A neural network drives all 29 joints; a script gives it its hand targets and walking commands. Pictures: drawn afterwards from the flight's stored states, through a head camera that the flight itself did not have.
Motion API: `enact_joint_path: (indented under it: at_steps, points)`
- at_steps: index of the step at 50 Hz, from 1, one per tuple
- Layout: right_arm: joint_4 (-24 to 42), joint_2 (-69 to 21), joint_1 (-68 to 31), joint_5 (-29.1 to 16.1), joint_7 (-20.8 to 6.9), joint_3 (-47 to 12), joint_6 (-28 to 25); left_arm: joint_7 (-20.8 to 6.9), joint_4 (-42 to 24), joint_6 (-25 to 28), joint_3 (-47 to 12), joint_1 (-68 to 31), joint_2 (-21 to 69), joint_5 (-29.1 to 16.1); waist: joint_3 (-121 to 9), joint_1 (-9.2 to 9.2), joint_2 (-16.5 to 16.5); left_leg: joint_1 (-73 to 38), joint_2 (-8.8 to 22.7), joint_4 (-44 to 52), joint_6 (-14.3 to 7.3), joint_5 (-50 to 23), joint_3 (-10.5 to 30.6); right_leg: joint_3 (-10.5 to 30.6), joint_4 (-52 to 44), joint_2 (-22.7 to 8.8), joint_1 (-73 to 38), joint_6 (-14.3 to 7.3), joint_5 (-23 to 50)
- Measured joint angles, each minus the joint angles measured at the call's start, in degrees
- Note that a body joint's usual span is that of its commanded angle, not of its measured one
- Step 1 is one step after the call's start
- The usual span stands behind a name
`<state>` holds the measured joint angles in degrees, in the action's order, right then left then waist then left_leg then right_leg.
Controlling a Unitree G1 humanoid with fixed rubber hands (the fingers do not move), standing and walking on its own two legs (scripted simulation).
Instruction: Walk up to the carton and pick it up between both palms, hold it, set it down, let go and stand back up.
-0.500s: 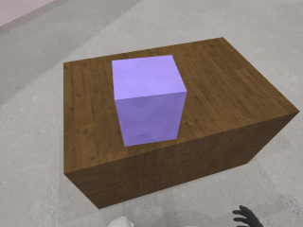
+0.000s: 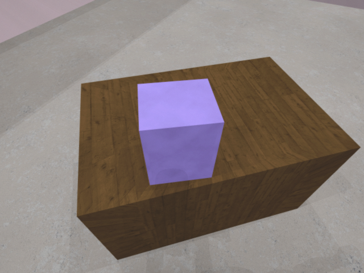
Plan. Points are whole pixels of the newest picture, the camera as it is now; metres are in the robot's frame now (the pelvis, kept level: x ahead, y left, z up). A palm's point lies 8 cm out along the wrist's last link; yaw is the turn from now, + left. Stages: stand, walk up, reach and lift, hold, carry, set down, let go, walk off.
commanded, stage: walk up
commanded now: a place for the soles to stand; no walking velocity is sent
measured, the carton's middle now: (177, 134) +0.51 +0.02 -0.05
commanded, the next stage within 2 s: none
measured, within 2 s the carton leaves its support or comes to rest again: neither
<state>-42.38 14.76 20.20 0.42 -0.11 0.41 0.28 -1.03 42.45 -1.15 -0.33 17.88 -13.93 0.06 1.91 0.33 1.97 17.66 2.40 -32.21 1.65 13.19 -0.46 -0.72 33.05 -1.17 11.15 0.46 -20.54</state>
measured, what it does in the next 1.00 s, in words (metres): steps to the right: right foot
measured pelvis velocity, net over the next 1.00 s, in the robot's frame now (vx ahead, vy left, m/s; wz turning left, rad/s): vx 0.05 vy -0.10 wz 0.11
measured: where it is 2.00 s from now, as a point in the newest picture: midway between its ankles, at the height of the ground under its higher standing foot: outside the picture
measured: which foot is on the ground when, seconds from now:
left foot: down 0.00-0.86, up 0.88-1.00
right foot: down 0.00-0.58, up 0.60-0.82, down 0.84-1.00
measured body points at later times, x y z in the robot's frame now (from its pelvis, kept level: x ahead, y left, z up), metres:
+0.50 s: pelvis +0.01 +0.00 +0.00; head +0.01 +0.00 +0.45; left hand +0.07 +0.27 -0.13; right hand +0.10 -0.25 -0.12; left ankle +0.04 +0.14 -0.73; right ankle -0.03 -0.12 -0.73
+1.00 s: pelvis +0.05 -0.10 -0.01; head +0.04 -0.12 +0.44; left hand +0.04 +0.17 -0.12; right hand +0.11 -0.37 -0.15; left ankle +0.06 +0.06 -0.68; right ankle +0.08 -0.19 -0.73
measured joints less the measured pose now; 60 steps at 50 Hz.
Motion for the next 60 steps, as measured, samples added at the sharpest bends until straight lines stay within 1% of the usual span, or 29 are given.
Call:
enact_joint_path:
  at_steps: [10,17,27,28,29,31,32,34,36,39,41,42,43,44,45,46,47,49,51,54,57,60]
  points:
    - [1.49,0.06,-1.85,0.05,0.06,-0.38,-0.25,0.24,1.08,0.02,0.06,0.52,-0.95,0.07,0.27,-0.59,-1.56,-0.09,-0.08,-0.42,-0.17,0.70,0.46,-0.49,-0.90,-0.02,-0.91,0.18,-0.19]
    - [1.17,0.04,-2.70,0.09,0.28,-1.02,0.05,0.36,1.79,-0.19,0.18,0.50,-1.41,-0.27,0.22,-0.66,-2.77,-0.45,-0.36,-1.31,-0.25,1.30,1.16,-1.22,-0.73,-0.22,-1.95,0.24,-0.71]
    - [-0.12,0.24,-2.87,0.03,0.36,-1.07,0.22,0.35,1.82,-0.66,-0.06,0.04,-1.28,-0.33,0.72,-0.52,-2.23,-0.25,-0.95,-1.67,-0.46,1.06,1.98,-2.09,-0.43,-0.68,-2.20,0.42,-0.82]
    - [-0.14,0.22,-2.67,0.19,0.35,-0.95,0.14,0.22,1.78,-0.68,-0.04,0.10,-1.28,-0.06,0.75,-0.51,-2.10,-0.14,-1.00,-1.72,-0.62,1.08,2.05,-2.19,-0.14,-0.71,-2.04,0.25,-1.29]
    - [0.09,0.10,-2.07,0.74,0.37,-0.59,-0.11,-0.15,1.47,-0.69,0.19,0.40,-1.42,0.66,0.72,-0.58,-1.87,0.12,-1.05,-2.25,-1.04,1.58,2.08,-2.27,1.20,-0.73,-1.56,-0.39,-3.46]
    - [0.24,-0.18,-0.51,1.61,0.57,0.05,-0.49,-0.86,1.00,-0.87,1.10,1.45,-1.96,1.94,0.32,-0.73,-1.39,0.67,-0.69,-3.54,-1.67,3.05,2.03,-2.22,5.61,-0.20,0.27,-1.52,-10.66]
    - [0.01,-0.25,0.14,1.96,0.79,0.27,-0.51,-1.10,0.88,-1.11,1.61,2.03,-2.33,2.47,0.31,-0.72,-1.26,0.70,-0.17,-3.81,-1.87,3.43,1.95,-2.34,8.95,0.36,1.83,-1.70,-12.86]
    - [-0.69,-0.44,1.48,2.70,1.30,0.69,-0.50,-1.47,0.58,-1.61,2.54,3.22,-3.33,3.11,0.70,-0.12,-0.63,0.13,0.75,-3.22,-2.21,3.64,1.90,-2.58,15.09,0.98,5.27,-1.84,-14.21]
    - [-1.55,-0.43,3.27,3.13,1.57,1.16,-0.52,-1.75,0.10,-1.62,3.43,3.93,-4.29,3.20,1.32,0.89,0.21,-0.65,1.26,-1.70,-2.32,3.14,2.45,-2.35,17.40,0.78,8.11,-1.79,-13.24]
    - [-3.25,0.24,5.57,3.11,1.66,2.05,0.08,-2.10,-1.19,-0.93,4.45,4.09,-4.98,2.51,2.53,1.51,0.99,-1.81,1.99,0.22,-1.50,2.19,3.44,-1.29,14.70,-0.72,10.46,-1.27,-9.38]
    - [-4.07,1.02,6.49,2.75,1.62,2.66,0.86,-2.18,-2.20,-0.06,4.68,4.32,-4.86,1.92,3.02,1.48,0.89,-1.86,2.49,-0.52,-0.56,2.65,4.16,-0.74,9.16,-1.83,9.70,-1.17,-3.54]
    - [-4.27,1.45,6.84,2.54,1.55,2.85,1.31,-2.07,-2.74,0.60,4.70,4.62,-4.74,1.69,3.06,1.30,0.67,-1.13,2.69,-2.54,-0.47,3.97,4.70,-0.78,5.72,-2.13,8.55,-0.93,1.15]
    - [-4.61,1.99,6.73,2.34,1.50,3.07,1.79,-1.77,-2.78,1.24,4.70,4.61,-4.20,1.62,3.44,0.95,-0.43,-0.06,3.17,-6.00,-0.90,6.76,5.94,-1.64,5.54,-1.49,8.22,-0.55,5.43]
    - [-5.06,2.44,6.30,2.09,1.52,3.28,2.34,-1.30,-2.51,1.61,4.46,4.58,-3.37,1.90,3.71,0.60,-1.80,1.28,2.89,-10.44,-1.42,11.13,7.87,-2.71,7.26,-0.73,8.16,-0.59,5.12]
    - [-5.22,2.56,5.92,1.78,1.59,3.40,2.90,-0.69,-2.17,1.64,3.88,4.82,-2.64,2.50,3.35,0.24,-2.54,2.92,1.44,-15.01,-1.40,14.96,9.00,-3.46,8.75,-0.61,8.12,-0.85,3.23]
    - [-4.97,2.52,5.69,1.56,1.65,3.41,3.35,-0.05,-1.64,1.32,3.14,5.17,-1.97,2.93,2.57,-0.14,-2.90,4.43,-0.22,-18.75,-1.27,17.21,8.89,-3.98,9.46,-0.87,7.82,-1.23,1.30]
    - [-4.50,2.42,5.41,1.48,1.60,3.29,3.67,0.47,-0.96,0.81,2.53,5.60,-1.37,2.95,1.67,-0.57,-2.99,5.62,-1.58,-21.71,-1.11,18.46,7.69,-4.25,9.50,-1.28,7.31,-1.75,-0.08]
    - [-3.66,2.31,4.15,1.53,1.39,2.90,3.50,1.10,0.38,0.21,1.80,6.46,-0.17,2.39,0.50,-1.17,-3.39,7.03,-3.04,-25.16,-0.64,17.25,5.03,-4.75,7.68,-1.73,5.44,-2.34,-0.35]
    - [-3.10,2.17,2.42,1.45,1.14,2.61,2.65,1.41,0.99,0.43,1.02,7.27,0.75,2.18,0.09,-1.57,-4.16,7.46,-3.51,-24.76,-0.44,14.58,4.08,-5.47,4.79,-1.65,3.37,-2.07,0.88]
    - [-2.22,1.85,-0.24,1.48,0.74,2.23,1.95,1.75,1.53,1.08,0.17,7.62,1.65,2.08,0.51,-2.14,-5.11,7.53,-3.35,-22.29,-0.36,10.97,4.34,-6.40,1.67,-1.32,1.41,-2.38,1.77]
    - [-1.96,1.37,-2.61,1.42,0.50,1.84,2.00,1.99,1.37,1.51,-0.17,7.50,2.18,1.99,1.57,-2.18,-5.42,6.60,-2.58,-18.34,-0.35,8.20,4.58,-7.33,0.24,-1.34,0.53,-2.50,1.90]
    - [-2.17,0.68,-4.28,1.39,0.44,1.48,2.33,2.07,0.27,1.72,-0.37,7.42,2.32,1.74,2.57,-2.32,-5.24,4.74,-1.56,-13.46,-0.40,6.92,3.66,-8.29,0.09,-1.50,0.44,-2.32,1.40]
